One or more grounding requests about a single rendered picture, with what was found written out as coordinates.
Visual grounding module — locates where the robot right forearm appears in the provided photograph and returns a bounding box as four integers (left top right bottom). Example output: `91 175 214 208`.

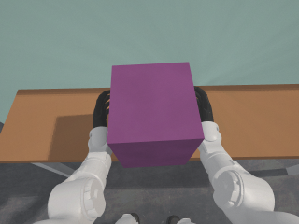
198 121 275 208

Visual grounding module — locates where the robot left hand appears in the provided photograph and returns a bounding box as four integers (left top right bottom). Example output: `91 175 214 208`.
93 90 110 128

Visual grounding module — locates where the robot right foot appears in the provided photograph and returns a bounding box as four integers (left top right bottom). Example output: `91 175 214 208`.
168 215 180 224

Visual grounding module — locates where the robot right hand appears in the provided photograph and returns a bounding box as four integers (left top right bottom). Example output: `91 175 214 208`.
194 86 214 122

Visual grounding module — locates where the robot left forearm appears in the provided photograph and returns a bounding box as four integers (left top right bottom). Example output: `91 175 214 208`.
48 126 113 217

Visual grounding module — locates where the carton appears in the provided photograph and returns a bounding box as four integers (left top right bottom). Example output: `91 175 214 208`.
107 62 205 168

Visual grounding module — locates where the robot foot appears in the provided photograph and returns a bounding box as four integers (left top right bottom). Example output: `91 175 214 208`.
130 213 140 224
168 215 180 224

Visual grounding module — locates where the robot left foot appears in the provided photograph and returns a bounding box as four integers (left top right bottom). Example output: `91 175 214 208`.
130 213 140 224

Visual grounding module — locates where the table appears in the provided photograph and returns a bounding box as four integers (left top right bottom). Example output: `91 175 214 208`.
0 84 299 177

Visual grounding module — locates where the left robot upper arm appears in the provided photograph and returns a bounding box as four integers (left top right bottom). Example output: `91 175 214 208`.
33 176 106 224

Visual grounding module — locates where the right robot upper arm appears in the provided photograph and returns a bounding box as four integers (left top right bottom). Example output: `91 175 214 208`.
213 170 299 224

